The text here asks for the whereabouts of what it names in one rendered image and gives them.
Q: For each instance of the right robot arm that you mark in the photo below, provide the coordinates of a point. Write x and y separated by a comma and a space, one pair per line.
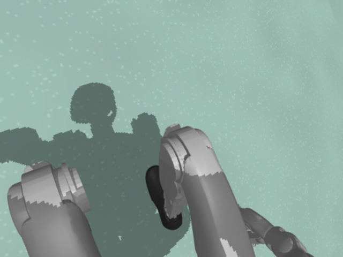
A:
284, 244

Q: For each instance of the right robot hand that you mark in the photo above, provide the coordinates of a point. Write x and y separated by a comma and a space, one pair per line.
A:
257, 225

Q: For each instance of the right robot foot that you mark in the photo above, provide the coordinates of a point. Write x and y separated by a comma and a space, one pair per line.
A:
156, 193

